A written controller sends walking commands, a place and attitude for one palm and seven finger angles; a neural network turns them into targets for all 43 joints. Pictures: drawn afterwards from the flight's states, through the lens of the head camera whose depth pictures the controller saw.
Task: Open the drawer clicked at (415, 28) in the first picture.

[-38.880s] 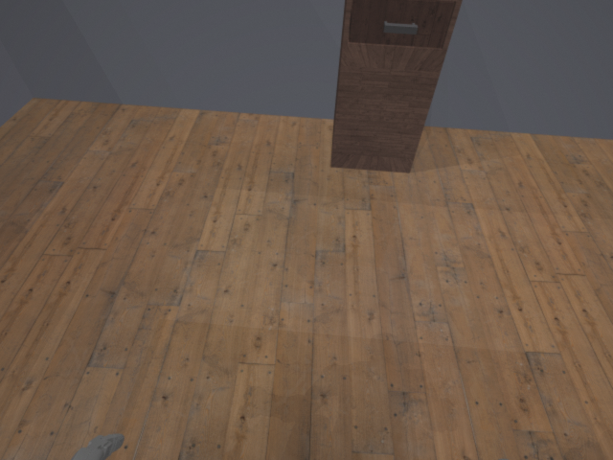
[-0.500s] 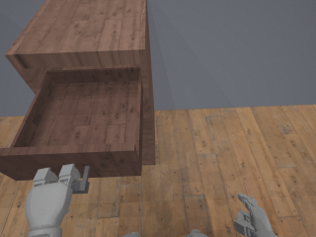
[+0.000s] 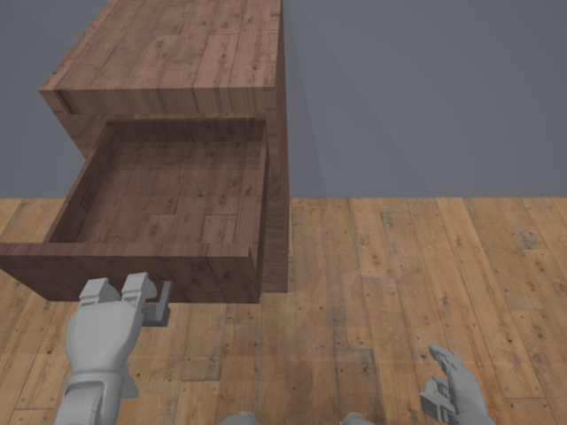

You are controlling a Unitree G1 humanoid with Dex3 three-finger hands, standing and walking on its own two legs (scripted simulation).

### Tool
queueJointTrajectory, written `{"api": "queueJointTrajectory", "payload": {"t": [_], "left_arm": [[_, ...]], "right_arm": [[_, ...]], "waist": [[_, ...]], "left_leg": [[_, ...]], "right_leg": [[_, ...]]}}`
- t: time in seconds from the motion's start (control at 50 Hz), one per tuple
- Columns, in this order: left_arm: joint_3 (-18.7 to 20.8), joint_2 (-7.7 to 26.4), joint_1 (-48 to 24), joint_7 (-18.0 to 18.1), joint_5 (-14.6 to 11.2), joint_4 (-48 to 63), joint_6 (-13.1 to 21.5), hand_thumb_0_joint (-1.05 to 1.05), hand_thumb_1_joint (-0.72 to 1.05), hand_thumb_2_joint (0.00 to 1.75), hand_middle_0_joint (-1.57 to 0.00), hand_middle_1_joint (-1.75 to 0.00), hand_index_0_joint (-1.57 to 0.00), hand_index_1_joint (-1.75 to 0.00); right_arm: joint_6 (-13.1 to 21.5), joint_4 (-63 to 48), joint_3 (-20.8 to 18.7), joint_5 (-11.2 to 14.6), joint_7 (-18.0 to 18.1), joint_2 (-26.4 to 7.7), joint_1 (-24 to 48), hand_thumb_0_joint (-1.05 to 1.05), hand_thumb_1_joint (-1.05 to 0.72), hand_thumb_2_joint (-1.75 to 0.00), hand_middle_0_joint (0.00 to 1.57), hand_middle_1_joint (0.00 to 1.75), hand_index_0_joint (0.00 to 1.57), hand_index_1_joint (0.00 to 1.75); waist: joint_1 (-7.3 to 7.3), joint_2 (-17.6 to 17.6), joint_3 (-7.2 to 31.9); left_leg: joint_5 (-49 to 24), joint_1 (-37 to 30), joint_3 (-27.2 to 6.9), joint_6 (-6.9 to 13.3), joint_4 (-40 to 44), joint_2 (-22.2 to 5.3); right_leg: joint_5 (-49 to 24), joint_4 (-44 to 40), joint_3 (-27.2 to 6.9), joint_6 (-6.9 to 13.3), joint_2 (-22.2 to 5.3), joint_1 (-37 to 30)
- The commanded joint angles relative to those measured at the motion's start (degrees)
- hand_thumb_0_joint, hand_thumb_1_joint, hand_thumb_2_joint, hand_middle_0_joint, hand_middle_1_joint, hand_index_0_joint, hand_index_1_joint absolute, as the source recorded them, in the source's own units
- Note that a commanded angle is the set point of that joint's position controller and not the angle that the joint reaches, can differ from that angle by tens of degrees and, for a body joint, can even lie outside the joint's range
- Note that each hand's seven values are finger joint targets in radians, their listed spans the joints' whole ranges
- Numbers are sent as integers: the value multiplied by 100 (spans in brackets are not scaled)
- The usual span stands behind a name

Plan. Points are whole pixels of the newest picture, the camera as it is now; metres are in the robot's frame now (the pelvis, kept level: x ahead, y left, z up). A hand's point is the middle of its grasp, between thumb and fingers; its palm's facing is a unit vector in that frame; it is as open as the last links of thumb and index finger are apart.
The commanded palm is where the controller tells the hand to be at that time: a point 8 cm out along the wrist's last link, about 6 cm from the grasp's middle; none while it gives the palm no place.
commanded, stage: lift the hand off the handle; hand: left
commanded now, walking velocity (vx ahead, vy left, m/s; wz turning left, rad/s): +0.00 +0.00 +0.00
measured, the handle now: (129, 300) +0.27 +0.27 +0.00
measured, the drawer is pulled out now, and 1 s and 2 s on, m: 0.30 0.27 0.27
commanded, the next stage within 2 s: draw the hand back to the body in 1.48 s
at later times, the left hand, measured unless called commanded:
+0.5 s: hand (117, 308) +0.25 +0.26 +0.02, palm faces +0.05 -0.03 -1.00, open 13.6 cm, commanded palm +0.22 +0.26 +0.08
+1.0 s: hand (92, 289) +0.25 +0.26 +0.10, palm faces +0.09 -0.05 -1.00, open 13.8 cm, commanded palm +0.22 +0.25 +0.15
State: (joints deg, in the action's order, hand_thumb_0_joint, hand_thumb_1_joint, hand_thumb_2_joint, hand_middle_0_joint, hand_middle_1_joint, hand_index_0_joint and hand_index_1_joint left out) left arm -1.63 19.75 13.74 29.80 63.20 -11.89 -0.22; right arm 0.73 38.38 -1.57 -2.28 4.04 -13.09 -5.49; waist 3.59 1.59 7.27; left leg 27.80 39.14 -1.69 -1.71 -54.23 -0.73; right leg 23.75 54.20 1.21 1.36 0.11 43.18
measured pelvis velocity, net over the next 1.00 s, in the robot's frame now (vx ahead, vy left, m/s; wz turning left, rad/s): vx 0.03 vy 0.01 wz -0.01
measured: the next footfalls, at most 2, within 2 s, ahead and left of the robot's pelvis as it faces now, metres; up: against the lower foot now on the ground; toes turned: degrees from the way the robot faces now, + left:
none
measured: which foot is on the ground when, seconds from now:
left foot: down 0.00-1.00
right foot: down 0.00-1.00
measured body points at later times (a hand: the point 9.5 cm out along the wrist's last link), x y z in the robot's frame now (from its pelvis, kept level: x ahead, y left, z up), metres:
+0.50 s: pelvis +0.01 +0.01 +0.02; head +0.04 -0.02 +0.47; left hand +0.24 +0.26 +0.08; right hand +0.19 -0.23 -0.09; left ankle -0.01 +0.14 -0.68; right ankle +0.03 -0.10 -0.68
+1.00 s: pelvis +0.03 +0.01 +0.04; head +0.04 -0.02 +0.49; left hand +0.24 +0.26 +0.15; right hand +0.26 -0.18 -0.05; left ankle -0.01 +0.14 -0.68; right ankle +0.03 -0.10 -0.68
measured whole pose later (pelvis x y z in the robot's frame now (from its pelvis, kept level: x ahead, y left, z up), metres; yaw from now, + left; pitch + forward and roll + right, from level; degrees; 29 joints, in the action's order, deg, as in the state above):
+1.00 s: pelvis +0.03 +0.01 +0.04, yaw +0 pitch +4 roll +0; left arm -3.5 22.7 19.5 15.7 58.2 9.8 -7.2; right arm -2.3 35.9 0.9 -1.1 1.5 -12.2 -4.3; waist 6.3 4.5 4.3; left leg 23.0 17.5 -0.9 -0.7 -36.4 -0.4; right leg 19.7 37.4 0.5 0.3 -0.2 21.9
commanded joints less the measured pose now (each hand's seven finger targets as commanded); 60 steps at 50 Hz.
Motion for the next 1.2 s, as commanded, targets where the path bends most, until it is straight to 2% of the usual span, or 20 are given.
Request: {"api": "queueJointTrajectory", "payload": {"t": [0.0, 0.12, 0.14, 0.16, 0.22, 0.3, 0.36, 0.38, 0.42, 0.52, 0.66, 0.7, 0.72, 0.8, 0.86, 0.92, 1.0, 1.1, 1.12, 1.18], "left_arm": [[588, 1144, -1443, 189, 62, 765, -85, 0, -50, 30, -30, -120, -30, -120], [504, 1194, -1678, 141, -9, 681, -267, 0, -50, 30, -30, -120, -30, -120], [524, 1130, -1363, 99, -65, 495, -346, 0, -50, 30, -30, -120, -30, -120], [385, 1068, -1612, 80, -57, 606, -337, 0, -50, 30, -30, -120, -30, -120], [433, 1202, -1698, 37, -134, 1090, -351, 0, -50, 30, -30, -120, -30, -120], [678, 1322, -1133, -67, -298, 1453, -345, 0, -50, 30, -30, -120, -30, -120], [443, 1052, -945, -125, -299, 1534, -358, 0, -50, 30, -30, -120, -30, -120], [619, 1207, -863, -146, -295, 1506, -378, 0, -50, 30, -30, -120, -30, -120], [515, 1119, -611, -195, -276, 1653, -458, 0, -50, 30, -30, -120, -30, -120], [211, 923, -781, -462, -337, 1934, -604, 0, -50, 30, -30, -120, -30, -120], [328, 1157, -760, -781, -271, 2368, -532, 0, -50, 30, -30, -120, -30, -120], [346, 1150, -711, -839, -291, 2642, -503, 0, -50, 30, -30, -120, -30, -120], [291, 1100, -589, -841, -251, 2752, -468, 0, -50, 30, -30, -120, -30, -120], [498, 1218, -168, -958, -382, 3132, -481, 0, -50, 30, -30, -120, -30, -120], [359, 1055, -34, -1039, -363, 3215, -574, 0, -50, 30, -30, -120, -30, -120], [454, 1183, 27, -1212, -436, 3180, -718, 0, -50, 30, -30, -120, -30, -120], [385, 1254, -487, -1518, -558, 3393, -836, 0, -50, 30, -30, -120, -30, -120], [525, 1483, -454, -1796, -629, 3886, -677, 0, -50, 30, -30, -120, -30, -120], [377, 1351, -457, -1823, -614, 3912, -648, 0, -50, 30, -30, -120, -30, -120], [728, 1642, -403, -1875, -665, 3835, -601, 0, -50, 30, -30, -120, -30, -120]], "right_arm": [[263, -703, -219, -4, 97, -604, 424, 0, -90, -90, 20, 30, 20, 30], [239, -673, -181, 32, 147, -613, 405, 0, -90, -90, 20, 30, 20, 30], [215, -674, -219, 52, 145, -610, 373, 0, -90, -90, 20, 30, 20, 30], [218, -694, -177, 53, 151, -613, 410, 0, -90, -90, 20, 30, 20, 30], [213, -812, -162, 58, 154, -620, 444, 0, -90, -90, 20, 30, 20, 30], [210, -897, -156, 77, 158, -617, 494, 0, -90, -90, 20, 30, 20, 30], [223, -930, -105, 81, 108, -594, 540, 0, -90, -90, 20, 30, 20, 30], [209, -902, -144, 99, 95, -598, 531, 0, -90, -90, 20, 30, 20, 30], [189, -990, -101, 88, 64, -605, 581, 0, -90, -90, 20, 30, 20, 30], [141, -1045, -84, 118, 8, -612, 662, 0, -90, -90, 20, 30, 20, 30], [84, -1063, -47, 65, -17, -555, 727, 0, -90, -90, 20, 30, 20, 30], [55, -1075, -56, 72, -55, -538, 741, 0, -90, -90, 20, 30, 20, 30], [85, -1108, -40, 49, -81, -496, 733, 0, -90, -90, 20, 30, 20, 30], [55, -1141, -35, 63, -133, -496, 787, 0, -90, -90, 20, 30, 20, 30], [28, -1166, 14, 57, -196, -460, 800, 0, -90, -90, 20, 30, 20, 30], [-22, -1171, 54, 98, -206, -487, 846, 0, -90, -90, 20, 30, 20, 30], [-112, -1153, 71, 106, -165, -506, 973, 0, -90, -90, 20, 30, 20, 30], [-107, -1169, 101, 79, -156, -488, 986, 0, -90, -90, 20, 30, 20, 30], [-85, -1202, 140, 64, -170, -458, 912, 0, -90, -90, 20, 30, 20, 30], [-119, -1125, 118, 94, -179, -472, 943, 0, -90, -90, 20, 30, 20, 30]], "waist": [[-219, -157, 1200], [-165, -182, 1517], [-123, -164, 1401], [-175, -212, 1443], [-105, 116, 1587], [-21, 25, 1611], [-78, -147, 1163], [-22, -53, 1130], [30, -61, 1112], [-37, -49, 880], [70, -54, 847], [116, 274, 872], [134, 217, 865], [226, 219, 938], [204, 13, 735], [207, -176, 581], [163, -96, 411], [255, 220, 709], [229, 158, 719], [290, 49, 501]], "left_leg": [[-849, -337, 245, 264, 569, 309], [-985, -375, 279, 274, 593, 330], [-982, -380, 285, 267, 649, 334], [-997, -391, 263, 270, 663, 329], [-1119, -727, 282, 276, 844, 326], [-1401, -935, 261, 264, 1027, 308], [-1354, -949, 269, 259, 1170, 286], [-1377, -1011, 261, 237, 1258, 275], [-1455, -1099, 277, 238, 1343, 274], [-1546, -1408, 259, 246, 1572, 265], [-1924, -1814, 251, 250, 1786, 267], [-2185, -2007, 243, 205, 1890, 251], [-2345, -2075, 251, 221, 1857, 240], [-2908, -2262, 238, 182, 1965, 223], [-2956, -2265, 253, 196, 2014, 216], [-2871, -2293, 266, 209, 2133, 212], [-2686, -2479, 275, 236, 2347, 213], [-3129, -2804, 260, 246, 2427, 201], [-3085, -2777, 260, 277, 2386, 209], [-3107, -2736, 253, 236, 2544, 184]], "right_leg": [[-699, -980, -189, 20, 105, -810], [-921, -963, -202, -19, 94, -1042], [-921, -1017, -184, 7, 112, -1125], [-926, -997, -158, -15, 109, -1071], [-969, -1096, -125, 5, 109, -1298], [-1311, -1212, -111, 35, 130, -1662], [-1209, -1329, -43, 3, 131, -1556], [-1197, -1372, -59, 33, 143, -1642], [-1232, -1410, -36, 25, 134, -1732], [-1265, -1621, -7, 16, 132, -1876], [-1568, -1799, 15, 24, 136, -2206], [-1711, -1850, 19, 69, 151, -2349], [-1821, -1815, 41, 50, 154, -2328], [-2399, -1903, -6, 62, 162, -2732], [-2503, -1941, 27, 8, 149, -2725], [-2519, -2070, 9, -23, 140, -2871], [-2319, -2332, 34, -18, 120, -3013], [-2637, -2425, 16, -7, 100, -3347], [-2579, -2387, 71, -40, 59, -3287], [-2668, -2502, 60, -20, 94, -3403]]}}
